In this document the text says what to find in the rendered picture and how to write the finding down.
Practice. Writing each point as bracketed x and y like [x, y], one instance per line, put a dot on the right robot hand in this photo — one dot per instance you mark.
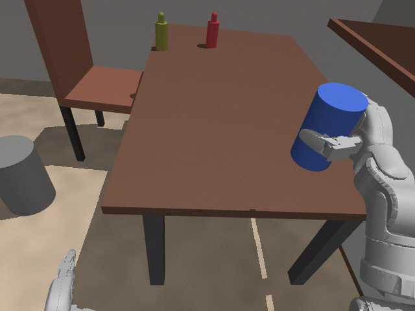
[374, 127]

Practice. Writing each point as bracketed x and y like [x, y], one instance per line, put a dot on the chair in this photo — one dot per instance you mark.
[61, 33]

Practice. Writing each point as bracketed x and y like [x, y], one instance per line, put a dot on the table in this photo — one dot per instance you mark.
[210, 134]

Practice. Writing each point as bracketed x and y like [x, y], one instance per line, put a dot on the right robot arm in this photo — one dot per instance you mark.
[387, 186]

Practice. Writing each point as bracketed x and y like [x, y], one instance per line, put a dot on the left robot hand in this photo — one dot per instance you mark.
[61, 291]

